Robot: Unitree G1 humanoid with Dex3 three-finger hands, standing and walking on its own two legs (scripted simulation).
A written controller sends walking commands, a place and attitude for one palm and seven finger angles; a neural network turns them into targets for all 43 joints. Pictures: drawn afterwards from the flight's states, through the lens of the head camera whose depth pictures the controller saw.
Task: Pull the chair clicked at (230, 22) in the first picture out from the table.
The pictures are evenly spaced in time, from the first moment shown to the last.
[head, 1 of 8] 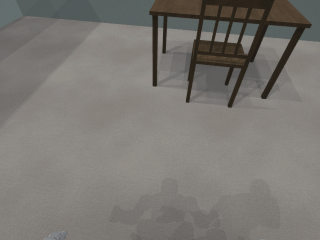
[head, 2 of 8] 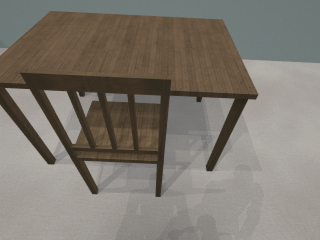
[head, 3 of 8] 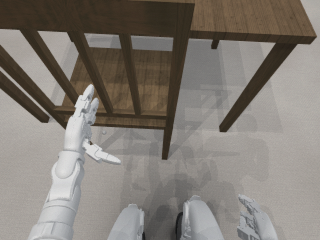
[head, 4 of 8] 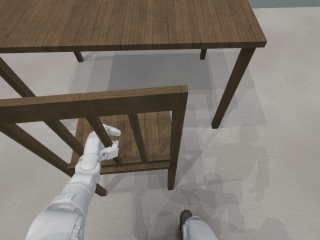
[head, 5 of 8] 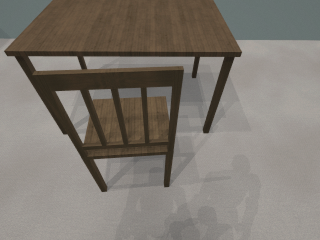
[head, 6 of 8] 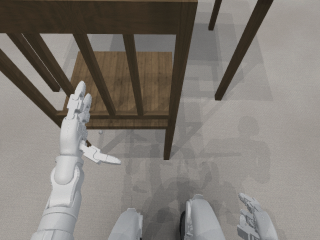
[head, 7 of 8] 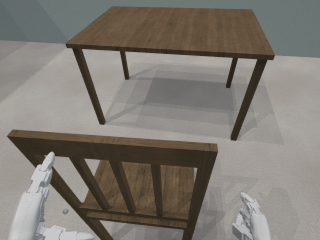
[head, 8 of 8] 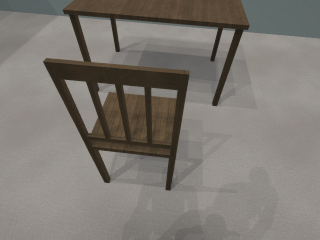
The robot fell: no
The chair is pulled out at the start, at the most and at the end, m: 0.00 0.65 0.64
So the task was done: yes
